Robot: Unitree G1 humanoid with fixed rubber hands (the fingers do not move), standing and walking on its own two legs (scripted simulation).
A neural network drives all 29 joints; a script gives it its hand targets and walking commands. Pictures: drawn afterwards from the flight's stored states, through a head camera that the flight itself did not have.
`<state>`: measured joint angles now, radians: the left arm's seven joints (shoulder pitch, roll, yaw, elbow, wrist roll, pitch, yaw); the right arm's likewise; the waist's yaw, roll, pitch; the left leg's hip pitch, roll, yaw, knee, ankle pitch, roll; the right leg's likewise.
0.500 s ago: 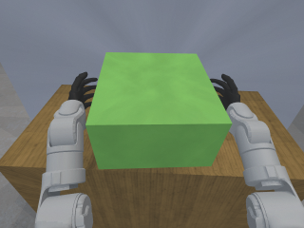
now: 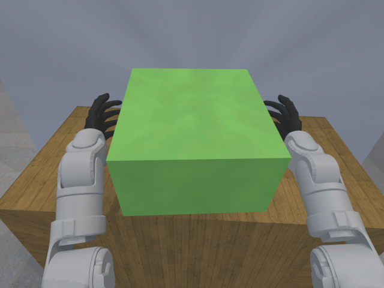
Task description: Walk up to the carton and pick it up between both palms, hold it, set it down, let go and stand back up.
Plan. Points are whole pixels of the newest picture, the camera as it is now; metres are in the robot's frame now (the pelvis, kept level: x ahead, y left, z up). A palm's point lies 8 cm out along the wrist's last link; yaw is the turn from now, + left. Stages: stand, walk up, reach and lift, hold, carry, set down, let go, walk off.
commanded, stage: hold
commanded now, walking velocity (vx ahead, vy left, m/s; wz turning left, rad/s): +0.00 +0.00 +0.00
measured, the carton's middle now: (193, 133) +0.41 -0.01 +0.16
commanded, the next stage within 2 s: none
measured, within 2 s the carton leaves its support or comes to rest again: neither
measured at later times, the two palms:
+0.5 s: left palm (101, 131) +0.37 +0.18 +0.20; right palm (291, 134) +0.36 -0.20 +0.20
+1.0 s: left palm (96, 132) +0.36 +0.19 +0.20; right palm (288, 133) +0.36 -0.19 +0.20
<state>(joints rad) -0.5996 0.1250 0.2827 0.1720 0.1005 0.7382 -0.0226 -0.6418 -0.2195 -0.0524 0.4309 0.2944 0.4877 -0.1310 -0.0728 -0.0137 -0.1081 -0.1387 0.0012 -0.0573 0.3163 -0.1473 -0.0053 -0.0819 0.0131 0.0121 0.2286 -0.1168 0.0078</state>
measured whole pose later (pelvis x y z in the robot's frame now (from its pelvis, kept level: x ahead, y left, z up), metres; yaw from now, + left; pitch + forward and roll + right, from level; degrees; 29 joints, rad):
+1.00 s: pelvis +0.00 +0.00 +0.00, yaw -1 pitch -2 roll -1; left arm -0.60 0.12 0.28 0.16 0.10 0.74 -0.02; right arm -0.64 -0.22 -0.05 0.43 0.30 0.49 -0.12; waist -0.06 -0.02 -0.11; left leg -0.14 0.00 -0.05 0.31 -0.15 0.00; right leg -0.09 0.01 0.02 0.23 -0.11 0.01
